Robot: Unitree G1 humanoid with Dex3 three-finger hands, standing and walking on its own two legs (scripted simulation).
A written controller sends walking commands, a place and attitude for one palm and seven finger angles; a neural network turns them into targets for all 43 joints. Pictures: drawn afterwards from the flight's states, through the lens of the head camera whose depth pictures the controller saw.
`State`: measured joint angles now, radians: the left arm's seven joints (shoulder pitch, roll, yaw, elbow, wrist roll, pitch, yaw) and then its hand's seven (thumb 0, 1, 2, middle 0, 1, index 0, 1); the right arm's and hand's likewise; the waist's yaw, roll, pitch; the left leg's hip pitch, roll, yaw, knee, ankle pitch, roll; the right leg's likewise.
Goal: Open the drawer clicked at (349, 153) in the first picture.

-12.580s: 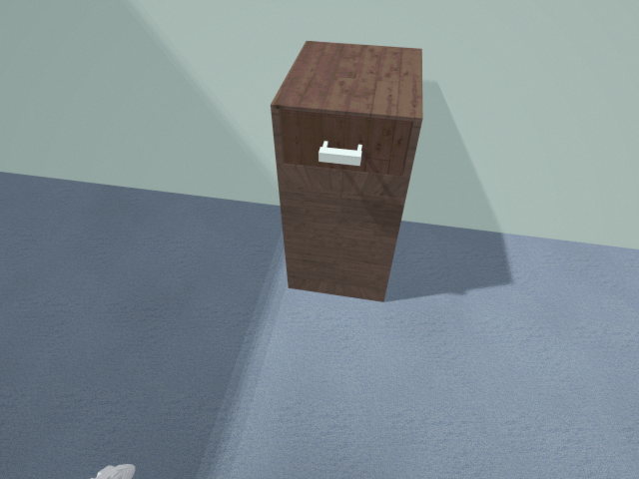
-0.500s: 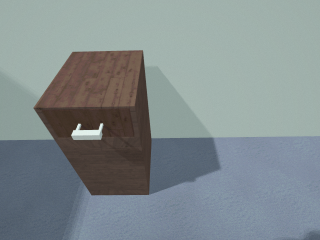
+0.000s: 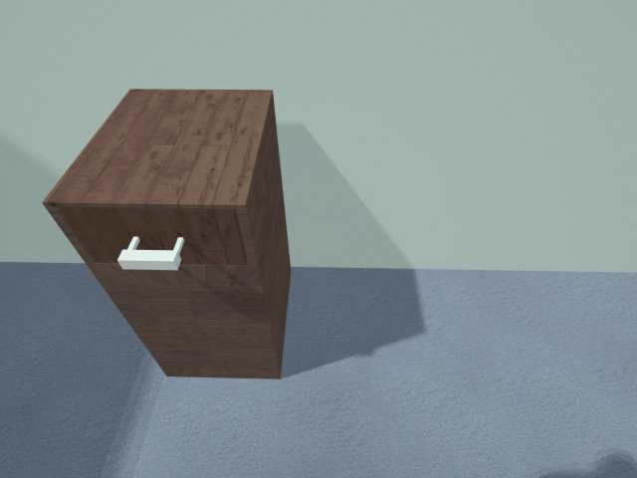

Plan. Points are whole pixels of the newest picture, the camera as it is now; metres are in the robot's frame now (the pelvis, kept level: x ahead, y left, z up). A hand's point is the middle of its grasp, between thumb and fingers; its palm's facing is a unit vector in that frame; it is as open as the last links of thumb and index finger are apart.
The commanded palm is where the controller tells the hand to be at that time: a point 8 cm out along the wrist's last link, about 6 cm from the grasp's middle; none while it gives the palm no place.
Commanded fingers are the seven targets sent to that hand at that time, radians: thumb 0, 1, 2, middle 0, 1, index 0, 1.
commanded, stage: come to a stop and stand still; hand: left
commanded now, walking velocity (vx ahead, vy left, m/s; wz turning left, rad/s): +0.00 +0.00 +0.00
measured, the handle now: (153, 250) +0.53 +0.36 -0.09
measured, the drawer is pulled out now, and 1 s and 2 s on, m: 0.00 0.00 0.00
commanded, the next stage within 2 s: look again from close up in 0.70 s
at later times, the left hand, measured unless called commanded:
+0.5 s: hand out of the picture +0.01 +0.17 -0.17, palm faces +0.03 -0.98 -0.19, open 7.4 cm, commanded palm none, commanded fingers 0.00 0.90 0.90 -0.20 -0.30 -0.20 -0.30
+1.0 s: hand out of the picture +0.02 +0.18 -0.17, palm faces +0.03 -0.98 -0.18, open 7.4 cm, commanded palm none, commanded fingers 0.00 0.90 0.90 -0.20 -0.30 -0.20 -0.30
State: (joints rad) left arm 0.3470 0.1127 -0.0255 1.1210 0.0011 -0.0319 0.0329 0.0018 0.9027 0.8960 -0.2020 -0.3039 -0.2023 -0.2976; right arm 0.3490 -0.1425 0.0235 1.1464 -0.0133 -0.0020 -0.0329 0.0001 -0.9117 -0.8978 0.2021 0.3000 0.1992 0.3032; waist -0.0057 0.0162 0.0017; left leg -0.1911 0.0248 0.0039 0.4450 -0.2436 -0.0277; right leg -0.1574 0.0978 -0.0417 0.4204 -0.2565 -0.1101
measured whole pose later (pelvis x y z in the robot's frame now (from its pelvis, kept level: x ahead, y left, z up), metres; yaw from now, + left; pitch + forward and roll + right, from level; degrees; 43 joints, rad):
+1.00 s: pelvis +0.03 +0.01 +0.00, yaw -1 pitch +0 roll +1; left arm 0.32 0.13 -0.01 1.11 0.00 -0.02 0.04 0.00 0.90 0.90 -0.20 -0.30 -0.20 -0.30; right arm 0.30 -0.13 0.02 1.14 -0.01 -0.02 -0.05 0.00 -0.91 -0.90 0.20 0.30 0.20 0.30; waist 0.01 -0.01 0.01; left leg -0.14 0.00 0.02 0.42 -0.28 -0.01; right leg -0.12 0.08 -0.02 0.42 -0.30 -0.09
